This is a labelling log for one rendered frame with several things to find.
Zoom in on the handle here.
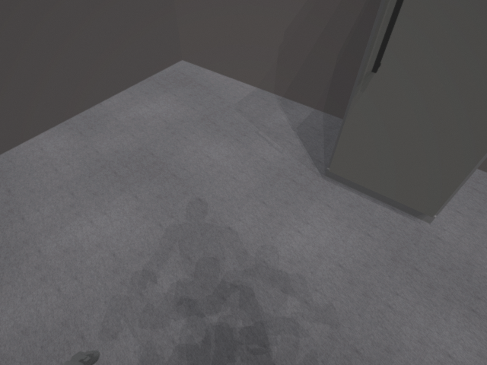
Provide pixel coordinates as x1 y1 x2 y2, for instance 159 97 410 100
371 0 403 73

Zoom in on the fridge door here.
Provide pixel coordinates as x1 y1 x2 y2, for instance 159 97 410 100
329 0 487 217

